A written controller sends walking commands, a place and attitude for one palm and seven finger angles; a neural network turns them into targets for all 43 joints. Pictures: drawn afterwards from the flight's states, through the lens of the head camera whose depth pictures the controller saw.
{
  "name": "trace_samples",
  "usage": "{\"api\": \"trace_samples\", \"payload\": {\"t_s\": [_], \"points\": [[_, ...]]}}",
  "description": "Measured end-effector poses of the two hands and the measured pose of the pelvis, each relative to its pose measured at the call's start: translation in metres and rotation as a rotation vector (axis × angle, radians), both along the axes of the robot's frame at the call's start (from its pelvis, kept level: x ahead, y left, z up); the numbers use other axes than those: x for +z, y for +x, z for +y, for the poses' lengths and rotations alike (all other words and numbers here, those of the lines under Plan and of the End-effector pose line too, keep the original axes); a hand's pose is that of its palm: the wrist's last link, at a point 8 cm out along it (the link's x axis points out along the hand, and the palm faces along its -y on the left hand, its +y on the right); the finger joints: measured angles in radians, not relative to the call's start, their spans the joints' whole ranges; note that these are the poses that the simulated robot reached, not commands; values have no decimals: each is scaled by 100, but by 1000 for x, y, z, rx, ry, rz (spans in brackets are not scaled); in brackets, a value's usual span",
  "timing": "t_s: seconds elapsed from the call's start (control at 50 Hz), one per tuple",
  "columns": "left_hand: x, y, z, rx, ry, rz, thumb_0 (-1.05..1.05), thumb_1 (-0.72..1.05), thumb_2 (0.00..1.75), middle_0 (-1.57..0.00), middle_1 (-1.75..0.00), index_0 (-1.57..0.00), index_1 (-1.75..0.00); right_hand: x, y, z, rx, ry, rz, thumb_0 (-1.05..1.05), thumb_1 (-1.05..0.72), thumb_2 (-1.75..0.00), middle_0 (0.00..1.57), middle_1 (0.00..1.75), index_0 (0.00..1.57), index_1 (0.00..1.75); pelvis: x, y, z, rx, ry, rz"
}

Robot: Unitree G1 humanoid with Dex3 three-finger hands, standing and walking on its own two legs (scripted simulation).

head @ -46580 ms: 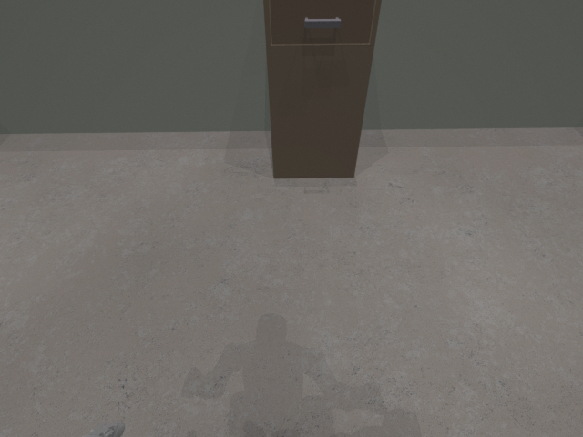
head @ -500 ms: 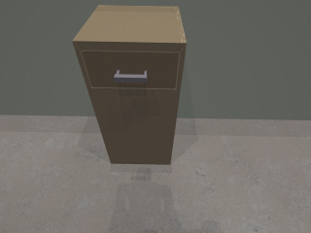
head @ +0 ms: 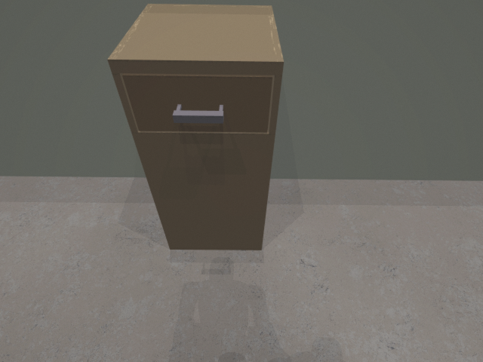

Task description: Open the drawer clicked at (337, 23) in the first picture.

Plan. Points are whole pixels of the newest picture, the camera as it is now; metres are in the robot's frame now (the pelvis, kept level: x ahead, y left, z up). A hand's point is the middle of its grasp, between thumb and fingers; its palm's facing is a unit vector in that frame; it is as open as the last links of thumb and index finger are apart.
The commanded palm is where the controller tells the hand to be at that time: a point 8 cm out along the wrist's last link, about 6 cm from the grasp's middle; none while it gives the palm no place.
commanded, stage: look again from close up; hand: left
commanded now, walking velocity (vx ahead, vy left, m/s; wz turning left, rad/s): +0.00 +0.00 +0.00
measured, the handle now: (199, 112) +0.72 +0.16 +0.02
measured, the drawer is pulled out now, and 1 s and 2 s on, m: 0.00 0.00 0.00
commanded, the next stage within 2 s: shuffle to correct the standing spot in 0.26 s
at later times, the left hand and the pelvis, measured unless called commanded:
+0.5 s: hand out of the picture -0.04 +0.14 -0.18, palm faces +0.05 -0.99 -0.15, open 7.4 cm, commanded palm none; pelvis +0.00 -0.01 +0.00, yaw +0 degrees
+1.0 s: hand out of the picture +0.01 +0.11 -0.18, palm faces +0.13 -0.99 -0.09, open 7.4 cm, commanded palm none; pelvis +0.15 +0.00 -0.02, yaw +0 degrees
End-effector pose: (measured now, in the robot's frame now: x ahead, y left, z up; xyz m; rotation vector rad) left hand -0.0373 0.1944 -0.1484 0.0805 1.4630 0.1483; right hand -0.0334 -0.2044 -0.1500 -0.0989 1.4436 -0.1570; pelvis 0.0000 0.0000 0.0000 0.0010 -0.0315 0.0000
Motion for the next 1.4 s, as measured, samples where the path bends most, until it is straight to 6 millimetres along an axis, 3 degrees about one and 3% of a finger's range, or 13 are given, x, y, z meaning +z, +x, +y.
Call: {"api": "trace_samples", "payload": {"t_s": [0.44,0.58,0.68,0.72,0.78,0.94,1.0,1.06,1.1,1.22,1.3,1.4], "points": [[1,-8,-7,-4,7,-3,0,91,90,-20,-30,-20,-30,-2,-7,-7,-2,12,-1,1,-91,-90,20,30,19,29,-1,-7,-10,-1,4,9],[0,-3,-9,8,6,19,0,91,90,-20,-30,-20,-30,-5,-8,-18,-27,7,34,1,-91,-90,20,30,19,29,-5,11,-17,-4,6,33],[-2,6,-17,34,21,38,0,91,90,-20,-30,-20,-30,-13,2,-33,-32,7,67,1,-91,-90,20,30,19,29,-12,33,-28,8,3,41],[-2,9,-21,67,26,35,0,91,90,-20,-30,-20,-30,-12,14,-38,-9,7,87,1,-91,-90,20,30,19,29,-13,44,-31,23,-5,49],[2,9,-29,106,21,59,0,91,90,-20,-30,-20,-30,-6,51,-45,29,-3,73,1,-91,-90,20,30,19,29,-9,63,-32,27,-6,56],[6,22,-39,118,-57,223,0,91,90,-20,-30,-20,-30,3,206,-41,98,-57,-154,2,-93,-90,20,30,19,29,-10,119,-14,22,-6,57],[-7,42,-29,113,-77,256,0,90,90,-20,-30,-20,-30,-2,257,-30,113,-80,-255,1,-93,-90,20,30,19,29,-23,145,-1,7,-13,41],[-14,85,-11,67,-63,217,1,91,90,-20,-30,-20,-30,2,279,-20,89,-78,-301,1,-92,-90,20,30,19,29,-22,165,4,-17,-7,21],[-15,126,2,38,-40,144,1,91,90,-20,-30,-20,-30,6,281,-15,69,-71,-290,0,-92,-90,20,30,19,29,-16,176,4,-17,-7,16],[-3,252,27,-9,34,-115,1,92,90,-20,-30,-20,-30,13,273,-28,45,-85,-181,-1,-96,-90,20,30,20,29,-3,208,-1,9,-1,28],[7,310,33,-39,81,-192,2,94,90,-20,-30,-20,-30,8,261,-35,20,-57,-89,0,-94,-90,20,30,20,29,-2,230,-15,21,9,31],[13,365,13,-90,116,-229,1,93,90,-20,-30,-20,-30,-7,251,-52,-32,-14,13,0,-92,-90,20,30,20,29,-9,259,-41,21,21,26]]}}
